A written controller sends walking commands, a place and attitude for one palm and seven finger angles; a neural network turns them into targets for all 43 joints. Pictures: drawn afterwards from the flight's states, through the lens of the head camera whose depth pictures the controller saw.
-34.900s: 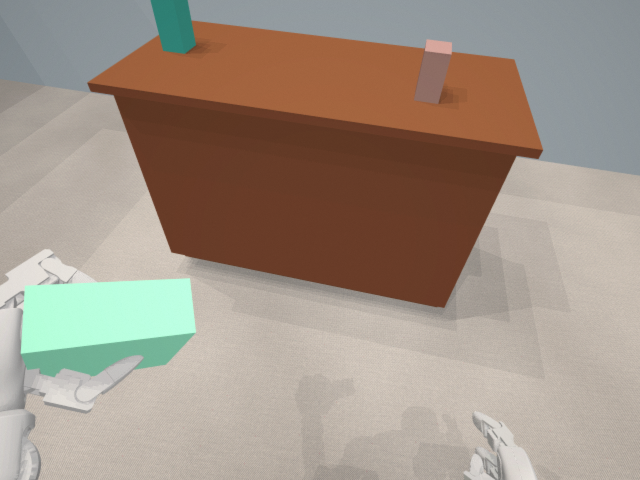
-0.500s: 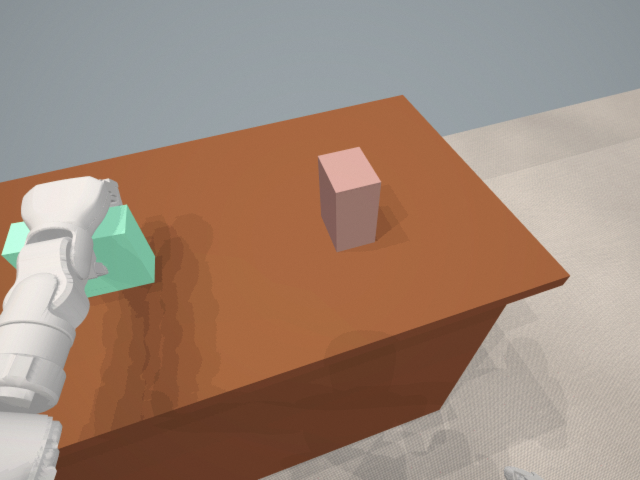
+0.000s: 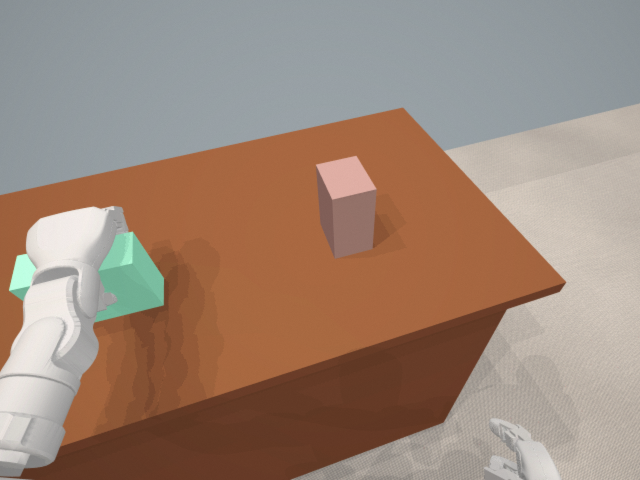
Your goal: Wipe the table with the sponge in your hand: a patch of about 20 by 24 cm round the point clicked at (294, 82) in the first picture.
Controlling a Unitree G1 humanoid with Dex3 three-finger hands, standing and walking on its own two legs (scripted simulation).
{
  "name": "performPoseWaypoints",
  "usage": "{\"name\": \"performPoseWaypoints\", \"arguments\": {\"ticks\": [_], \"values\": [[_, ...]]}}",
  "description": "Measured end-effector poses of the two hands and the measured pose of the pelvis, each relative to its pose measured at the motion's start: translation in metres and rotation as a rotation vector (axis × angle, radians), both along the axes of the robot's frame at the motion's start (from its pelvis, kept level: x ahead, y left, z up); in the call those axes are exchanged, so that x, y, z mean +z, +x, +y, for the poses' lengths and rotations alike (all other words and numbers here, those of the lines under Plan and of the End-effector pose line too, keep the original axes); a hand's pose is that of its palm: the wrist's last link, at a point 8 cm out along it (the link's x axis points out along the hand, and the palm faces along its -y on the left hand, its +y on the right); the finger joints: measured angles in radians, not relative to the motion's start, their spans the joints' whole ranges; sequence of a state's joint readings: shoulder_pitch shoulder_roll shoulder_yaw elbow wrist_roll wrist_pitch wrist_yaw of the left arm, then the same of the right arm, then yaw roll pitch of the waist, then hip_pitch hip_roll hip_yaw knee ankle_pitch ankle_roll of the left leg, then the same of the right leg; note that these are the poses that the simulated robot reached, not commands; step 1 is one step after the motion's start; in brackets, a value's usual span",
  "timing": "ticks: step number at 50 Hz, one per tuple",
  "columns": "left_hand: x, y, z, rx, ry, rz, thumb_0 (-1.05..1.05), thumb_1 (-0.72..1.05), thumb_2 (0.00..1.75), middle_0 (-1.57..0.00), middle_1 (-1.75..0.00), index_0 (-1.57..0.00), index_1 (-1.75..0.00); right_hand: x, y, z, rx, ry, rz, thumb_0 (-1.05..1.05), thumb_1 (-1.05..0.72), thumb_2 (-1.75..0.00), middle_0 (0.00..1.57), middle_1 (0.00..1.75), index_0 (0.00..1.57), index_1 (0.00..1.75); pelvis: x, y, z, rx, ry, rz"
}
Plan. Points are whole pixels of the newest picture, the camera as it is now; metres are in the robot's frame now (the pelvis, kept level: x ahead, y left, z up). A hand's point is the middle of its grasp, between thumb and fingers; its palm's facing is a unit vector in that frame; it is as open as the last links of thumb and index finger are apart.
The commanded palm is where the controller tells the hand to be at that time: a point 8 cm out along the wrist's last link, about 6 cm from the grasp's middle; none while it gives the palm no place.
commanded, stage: wipe back along the middle lane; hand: left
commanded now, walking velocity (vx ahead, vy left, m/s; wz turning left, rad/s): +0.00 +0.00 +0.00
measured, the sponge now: (104, 291) +0.33 +0.34 +0.05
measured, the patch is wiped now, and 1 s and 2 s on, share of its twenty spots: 0.60 0.85 0.85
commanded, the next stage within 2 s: slide across to the third lane in 0.74 s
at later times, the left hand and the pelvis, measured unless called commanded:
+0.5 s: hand (91, 293) +0.29 +0.30 +0.11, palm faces +0.09 -0.02 -1.00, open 9.1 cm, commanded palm +0.24 +0.29 +0.13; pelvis +0.00 +0.01 +0.00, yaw -1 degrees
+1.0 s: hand (86, 326) +0.25 +0.29 +0.11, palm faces +0.10 -0.05 -0.99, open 9.1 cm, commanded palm +0.21 +0.27 +0.14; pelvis -0.01 +0.01 +0.00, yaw -1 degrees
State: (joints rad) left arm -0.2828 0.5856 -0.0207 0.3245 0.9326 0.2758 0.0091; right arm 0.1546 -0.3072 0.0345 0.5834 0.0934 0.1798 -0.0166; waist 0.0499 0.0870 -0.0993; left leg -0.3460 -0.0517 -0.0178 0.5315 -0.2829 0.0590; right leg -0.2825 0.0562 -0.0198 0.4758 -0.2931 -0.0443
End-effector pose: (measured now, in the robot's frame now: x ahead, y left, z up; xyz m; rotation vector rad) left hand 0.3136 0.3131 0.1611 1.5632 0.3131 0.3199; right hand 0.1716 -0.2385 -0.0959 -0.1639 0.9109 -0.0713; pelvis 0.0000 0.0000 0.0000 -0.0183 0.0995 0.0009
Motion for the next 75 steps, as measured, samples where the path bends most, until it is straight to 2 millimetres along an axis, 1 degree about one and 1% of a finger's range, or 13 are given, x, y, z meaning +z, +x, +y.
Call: {"name": "performPoseWaypoints", "arguments": {"ticks": [6, 15, 23, 32, 38, 45, 56, 63, 75], "values": [[0.000, -0.006, -0.002, -0.008, -0.005, -0.012, 0.01, -0.40, 1.09, -0.75, -1.48, -0.77, -1.53, 0.000, 0.002, 0.007, 0.007, 0.011, -0.010, 0.01, -0.91, -0.90, 0.20, 0.30, 0.20, 0.30, 0.000, 0.001, 0.002, -0.004, -0.001, -0.006], [-0.001, -0.023, -0.009, -0.021, -0.012, -0.044, 0.02, -0.40, 1.09, -0.74, -1.49, -0.77, -1.53, -0.001, 0.006, 0.018, 0.020, 0.034, -0.024, 0.01, -0.91, -0.90, 0.20, 0.30, 0.20, 0.30, -0.001, 0.003, 0.009, -0.008, -0.001, -0.013], [0.000, -0.044, -0.014, -0.018, -0.038, -0.082, 0.03, -0.40, 1.08, -0.73, -1.50, -0.77, -1.53, 0.005, 0.018, 0.029, 0.045, 0.051, -0.067, 0.01, -0.91, -0.90, 0.20, 0.30, 0.20, 0.30, -0.001, 0.002, 0.013, -0.012, -0.001, -0.030], [0.000, -0.060, -0.020, -0.007, -0.047, -0.092, 0.03, -0.39, 1.08, -0.73, -1.50, -0.77, -1.52, 0.016, 0.034, 0.040, 0.079, 0.063, -0.131, 0.01, -0.91, -0.90, 0.20, 0.30, 0.20, 0.30, -0.001, -0.002, 0.014, -0.015, 0.000, -0.045], [0.000, -0.076, -0.024, -0.010, -0.062, -0.105, 0.03, -0.39, 1.08, -0.73, -1.51, -0.77, -1.52, 0.020, 0.038, 0.043, 0.094, 0.072, -0.158, 0.01, -0.91, -0.90, 0.20, 0.30, 0.20, 0.30, -0.001, -0.003, 0.013, -0.019, 0.001, -0.057], [0.000, -0.092, -0.029, -0.005, -0.068, -0.113, 0.04, -0.39, 1.08, -0.73, -1.51, -0.77, -1.51, 0.021, 0.037, 0.043, 0.106, 0.068, -0.163, 0.01, -0.91, -0.90, 0.20, 0.30, 0.20, 0.30, -0.001, -0.007, 0.010, -0.020, 0.003, -0.073], [0.002, -0.089, -0.034, 0.009, -0.060, -0.075, 0.03, -0.41, 1.08, -0.75, -1.49, -0.80, -1.49, 0.021, 0.026, 0.031, 0.092, 0.035, -0.158, 0.01, -0.91, -0.90, 0.20, 0.30, 0.20, 0.30, 0.000, -0.016, 0.003, -0.014, 0.006, -0.088], [0.003, -0.089, -0.051, -0.031, -0.064, -0.070, 0.03, -0.42, 1.08, -0.76, -1.48, -0.82, -1.47, 0.018, 0.023, 0.029, 0.096, 0.039, -0.169, 0.01, -0.91, -0.90, 0.20, 0.30, 0.20, 0.30, 0.001, -0.020, 0.001, -0.004, 0.010, -0.100], [0.002, -0.075, -0.075, -0.037, -0.052, -0.066, 0.03, -0.45, 1.09, -0.78, -1.46, -0.85, -1.43, 0.018, 0.028, 0.035, 0.130, 0.071, -0.181, 0.01, -0.91, -0.90, 0.20, 0.30, 0.20, 0.30, 0.002, -0.025, -0.009, 0.010, 0.019, -0.106]]}}
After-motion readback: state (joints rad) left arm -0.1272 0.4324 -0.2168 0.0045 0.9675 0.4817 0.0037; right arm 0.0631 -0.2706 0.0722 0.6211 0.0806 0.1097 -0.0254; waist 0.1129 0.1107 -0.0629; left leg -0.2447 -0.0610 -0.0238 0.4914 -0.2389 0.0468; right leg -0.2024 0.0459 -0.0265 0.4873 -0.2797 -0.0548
